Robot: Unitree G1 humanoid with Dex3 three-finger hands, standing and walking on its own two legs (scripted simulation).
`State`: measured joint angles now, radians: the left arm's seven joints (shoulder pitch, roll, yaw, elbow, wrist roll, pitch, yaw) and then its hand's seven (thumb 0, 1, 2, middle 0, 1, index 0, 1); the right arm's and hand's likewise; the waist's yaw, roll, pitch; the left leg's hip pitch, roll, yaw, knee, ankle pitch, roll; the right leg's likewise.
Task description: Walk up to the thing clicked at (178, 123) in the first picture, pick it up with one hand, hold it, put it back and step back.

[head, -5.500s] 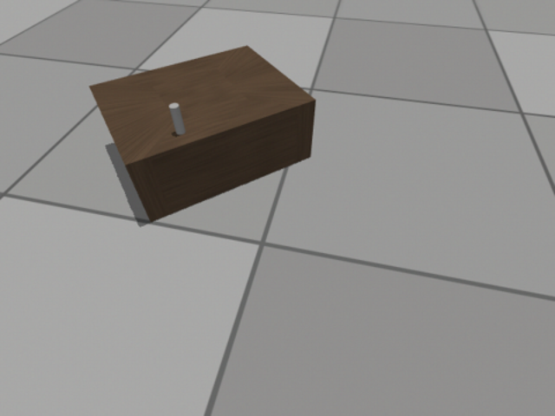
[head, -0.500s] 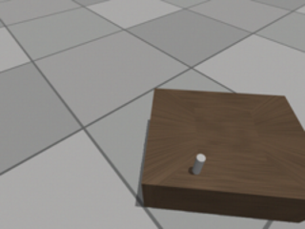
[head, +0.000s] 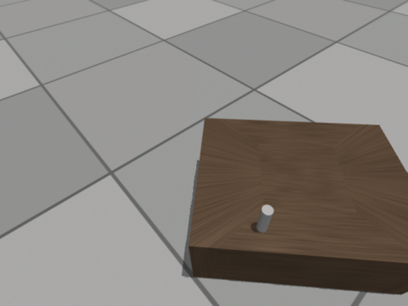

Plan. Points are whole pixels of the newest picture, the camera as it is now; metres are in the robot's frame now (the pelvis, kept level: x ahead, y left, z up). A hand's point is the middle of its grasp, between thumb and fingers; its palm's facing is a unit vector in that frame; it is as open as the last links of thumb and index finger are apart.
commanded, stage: stand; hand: right
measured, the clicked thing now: (264, 219) +0.48 -0.19 -0.35
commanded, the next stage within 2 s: none
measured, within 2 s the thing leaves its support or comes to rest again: neither
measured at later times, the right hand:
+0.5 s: hand out of the picture +0.06 -0.26 -0.15, palm faces -0.02 +0.95 -0.33, open 7.4 cm
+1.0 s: hand out of the picture +0.06 -0.26 -0.16, palm faces -0.02 +0.94 -0.33, open 7.4 cm
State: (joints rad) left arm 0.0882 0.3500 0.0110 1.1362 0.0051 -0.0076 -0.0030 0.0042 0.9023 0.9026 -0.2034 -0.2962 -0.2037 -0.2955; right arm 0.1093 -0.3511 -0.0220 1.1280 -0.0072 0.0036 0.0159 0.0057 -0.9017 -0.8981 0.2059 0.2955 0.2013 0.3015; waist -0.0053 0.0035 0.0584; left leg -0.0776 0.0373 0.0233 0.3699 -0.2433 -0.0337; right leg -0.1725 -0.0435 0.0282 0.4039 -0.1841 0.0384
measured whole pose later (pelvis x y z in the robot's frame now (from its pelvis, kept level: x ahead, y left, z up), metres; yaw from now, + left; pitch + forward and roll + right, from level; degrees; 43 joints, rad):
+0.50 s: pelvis -0.02 -0.01 +0.00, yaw +1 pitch -3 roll +0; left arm 0.10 0.36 0.00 1.13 0.01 -0.01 -0.01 0.00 0.90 0.90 -0.20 -0.30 -0.20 -0.30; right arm 0.10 -0.35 -0.02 1.14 -0.01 0.00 0.02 0.01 -0.90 -0.90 0.21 0.30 0.20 0.30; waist 0.00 0.00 0.06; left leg -0.08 0.05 0.01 0.33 -0.20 -0.05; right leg -0.17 -0.03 0.01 0.35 -0.14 0.03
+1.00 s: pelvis -0.01 -0.01 +0.00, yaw +1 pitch -2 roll +0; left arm 0.11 0.36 -0.01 1.12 0.00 -0.01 -0.01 0.00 0.90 0.90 -0.20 -0.30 -0.20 -0.30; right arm 0.12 -0.35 -0.01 1.14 -0.01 0.00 0.02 0.01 -0.90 -0.90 0.21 0.30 0.20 0.30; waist 0.00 -0.01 0.06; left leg -0.09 0.05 0.01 0.33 -0.21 -0.05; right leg -0.18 -0.03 0.01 0.37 -0.16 0.03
